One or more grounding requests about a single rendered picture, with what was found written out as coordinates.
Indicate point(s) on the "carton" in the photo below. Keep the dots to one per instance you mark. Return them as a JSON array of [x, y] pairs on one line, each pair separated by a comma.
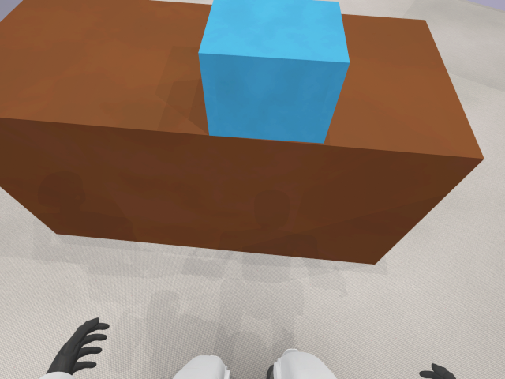
[[273, 69]]

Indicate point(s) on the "robot thigh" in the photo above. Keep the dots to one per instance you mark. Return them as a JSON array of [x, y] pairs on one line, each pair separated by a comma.
[[301, 365], [204, 367]]

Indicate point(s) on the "pedestal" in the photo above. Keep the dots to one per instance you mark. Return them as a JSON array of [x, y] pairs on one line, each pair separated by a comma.
[[104, 134]]

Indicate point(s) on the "right robot thigh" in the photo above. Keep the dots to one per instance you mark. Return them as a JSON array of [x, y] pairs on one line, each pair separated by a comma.
[[301, 365]]

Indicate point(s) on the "robot left hand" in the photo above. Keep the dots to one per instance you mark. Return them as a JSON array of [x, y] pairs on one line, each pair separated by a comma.
[[65, 360]]

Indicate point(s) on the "left robot thigh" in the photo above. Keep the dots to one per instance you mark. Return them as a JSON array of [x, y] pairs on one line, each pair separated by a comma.
[[204, 367]]

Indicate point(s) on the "robot right hand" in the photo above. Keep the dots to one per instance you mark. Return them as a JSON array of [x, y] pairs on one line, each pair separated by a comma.
[[439, 373]]

